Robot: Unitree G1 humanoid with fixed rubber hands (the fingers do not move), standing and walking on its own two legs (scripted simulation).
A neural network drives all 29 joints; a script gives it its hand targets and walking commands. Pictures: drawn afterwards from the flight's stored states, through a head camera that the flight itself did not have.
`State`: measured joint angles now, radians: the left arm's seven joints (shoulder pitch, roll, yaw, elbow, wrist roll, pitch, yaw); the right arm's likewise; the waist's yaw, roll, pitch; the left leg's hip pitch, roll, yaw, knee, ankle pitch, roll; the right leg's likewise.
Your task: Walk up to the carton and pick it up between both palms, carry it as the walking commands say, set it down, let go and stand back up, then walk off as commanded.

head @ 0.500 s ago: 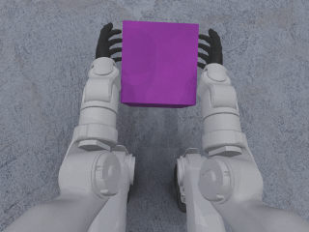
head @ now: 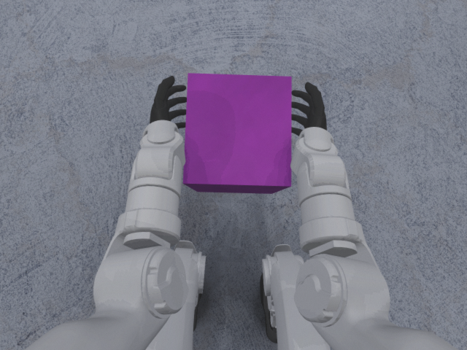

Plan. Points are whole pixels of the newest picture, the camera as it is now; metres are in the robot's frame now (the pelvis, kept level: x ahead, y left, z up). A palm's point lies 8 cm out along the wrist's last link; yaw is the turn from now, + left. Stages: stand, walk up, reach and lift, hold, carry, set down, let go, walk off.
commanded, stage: reach and lift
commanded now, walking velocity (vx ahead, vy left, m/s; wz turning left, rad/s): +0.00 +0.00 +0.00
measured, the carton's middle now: (236, 143) +0.48 +0.00 -0.11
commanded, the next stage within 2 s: none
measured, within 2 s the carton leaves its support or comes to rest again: neither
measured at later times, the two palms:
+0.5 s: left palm (152, 117) +0.46 +0.12 +0.03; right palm (330, 124) +0.45 -0.12 +0.04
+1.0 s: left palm (135, 102) +0.44 +0.12 +0.11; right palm (359, 112) +0.43 -0.12 +0.11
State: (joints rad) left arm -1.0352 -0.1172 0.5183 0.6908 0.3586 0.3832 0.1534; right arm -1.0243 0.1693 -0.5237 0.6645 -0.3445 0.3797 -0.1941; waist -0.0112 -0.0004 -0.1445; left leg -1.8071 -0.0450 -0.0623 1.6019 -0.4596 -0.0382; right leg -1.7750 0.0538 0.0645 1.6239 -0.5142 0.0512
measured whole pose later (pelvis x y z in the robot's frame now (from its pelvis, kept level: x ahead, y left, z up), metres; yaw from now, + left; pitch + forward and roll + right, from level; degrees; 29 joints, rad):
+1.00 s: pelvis +0.04 +0.00 +0.13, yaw +1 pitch +26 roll -1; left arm -0.72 -0.22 0.48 0.61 0.37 0.33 0.12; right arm -0.70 0.26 -0.50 0.57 -0.37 0.32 -0.12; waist -0.02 -0.01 -0.13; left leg -1.19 -0.04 -0.08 1.10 -0.36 -0.03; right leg -1.16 0.03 0.06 1.12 -0.41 0.03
